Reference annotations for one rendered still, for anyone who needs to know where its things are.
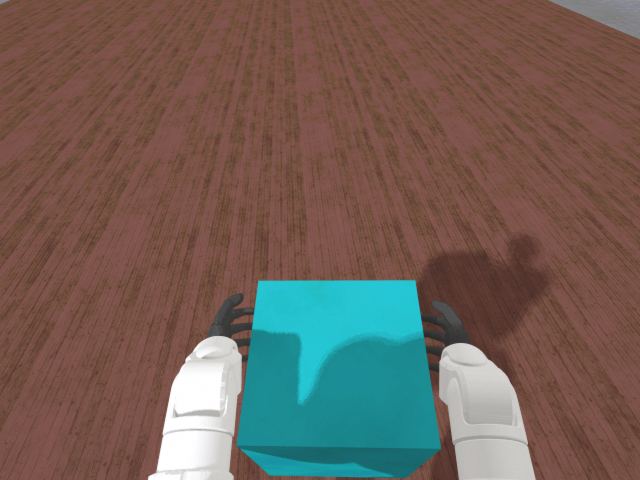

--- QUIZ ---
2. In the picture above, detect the robot right hand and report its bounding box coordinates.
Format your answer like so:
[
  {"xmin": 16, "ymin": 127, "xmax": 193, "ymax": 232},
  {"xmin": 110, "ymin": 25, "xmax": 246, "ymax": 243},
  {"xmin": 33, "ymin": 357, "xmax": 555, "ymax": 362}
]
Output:
[{"xmin": 421, "ymin": 300, "xmax": 472, "ymax": 372}]

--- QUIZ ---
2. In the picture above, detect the robot left forearm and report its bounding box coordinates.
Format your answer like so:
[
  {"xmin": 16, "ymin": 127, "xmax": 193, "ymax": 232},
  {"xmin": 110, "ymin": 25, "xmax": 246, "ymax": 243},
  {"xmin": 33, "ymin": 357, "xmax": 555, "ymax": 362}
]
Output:
[{"xmin": 148, "ymin": 336, "xmax": 242, "ymax": 480}]

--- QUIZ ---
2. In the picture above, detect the robot left hand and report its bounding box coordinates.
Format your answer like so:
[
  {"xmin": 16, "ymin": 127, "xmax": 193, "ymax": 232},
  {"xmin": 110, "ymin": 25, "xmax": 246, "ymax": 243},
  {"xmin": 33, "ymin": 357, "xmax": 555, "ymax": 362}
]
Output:
[{"xmin": 206, "ymin": 293, "xmax": 255, "ymax": 363}]

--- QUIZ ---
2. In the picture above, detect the robot right forearm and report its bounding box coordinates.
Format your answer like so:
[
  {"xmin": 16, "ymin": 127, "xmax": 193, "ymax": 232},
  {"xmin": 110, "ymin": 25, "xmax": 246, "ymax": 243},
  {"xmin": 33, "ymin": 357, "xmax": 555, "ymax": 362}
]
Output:
[{"xmin": 439, "ymin": 343, "xmax": 536, "ymax": 480}]

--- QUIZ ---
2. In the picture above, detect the carton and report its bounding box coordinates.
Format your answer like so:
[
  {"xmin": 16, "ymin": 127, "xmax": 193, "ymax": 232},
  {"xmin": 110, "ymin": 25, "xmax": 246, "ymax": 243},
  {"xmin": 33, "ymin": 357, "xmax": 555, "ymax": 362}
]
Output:
[{"xmin": 237, "ymin": 280, "xmax": 441, "ymax": 478}]

